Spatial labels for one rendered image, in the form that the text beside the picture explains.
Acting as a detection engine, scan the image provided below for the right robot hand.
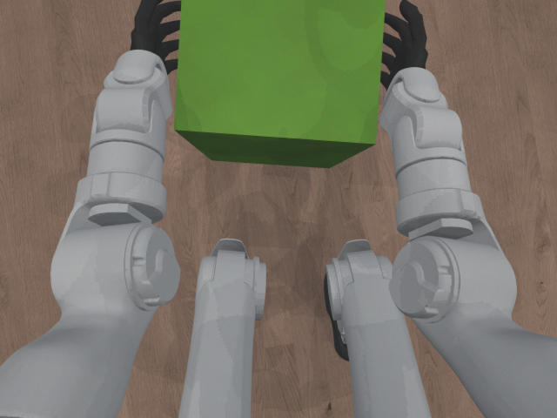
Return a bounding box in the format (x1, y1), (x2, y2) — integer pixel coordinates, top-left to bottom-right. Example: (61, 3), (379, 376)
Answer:
(380, 0), (428, 90)

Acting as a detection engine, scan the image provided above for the carton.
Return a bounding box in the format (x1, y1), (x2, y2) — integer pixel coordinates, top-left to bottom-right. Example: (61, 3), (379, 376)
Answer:
(174, 0), (386, 168)

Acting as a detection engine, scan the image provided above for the left robot upper arm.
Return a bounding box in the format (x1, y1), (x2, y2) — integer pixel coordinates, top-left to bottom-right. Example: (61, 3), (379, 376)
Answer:
(0, 222), (180, 418)

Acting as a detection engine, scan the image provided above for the right robot upper arm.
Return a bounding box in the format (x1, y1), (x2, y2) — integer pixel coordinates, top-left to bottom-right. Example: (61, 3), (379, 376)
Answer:
(389, 236), (557, 418)

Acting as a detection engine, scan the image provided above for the right robot thigh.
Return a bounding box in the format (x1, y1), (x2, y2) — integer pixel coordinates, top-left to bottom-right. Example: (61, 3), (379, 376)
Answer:
(326, 250), (432, 418)

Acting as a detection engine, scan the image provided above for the left robot hand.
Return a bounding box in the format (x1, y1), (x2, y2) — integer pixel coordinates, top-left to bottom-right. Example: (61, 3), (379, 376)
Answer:
(130, 0), (181, 75)

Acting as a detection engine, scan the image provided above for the left robot forearm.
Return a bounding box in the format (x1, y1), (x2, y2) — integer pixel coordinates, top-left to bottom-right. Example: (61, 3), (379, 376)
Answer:
(50, 50), (172, 300)

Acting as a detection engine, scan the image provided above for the robot right foot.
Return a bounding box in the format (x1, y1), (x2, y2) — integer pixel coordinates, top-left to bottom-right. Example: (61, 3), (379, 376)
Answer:
(324, 274), (349, 361)

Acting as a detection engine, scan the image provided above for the right robot forearm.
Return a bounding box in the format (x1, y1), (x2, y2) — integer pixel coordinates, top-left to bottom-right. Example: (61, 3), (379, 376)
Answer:
(379, 67), (506, 257)

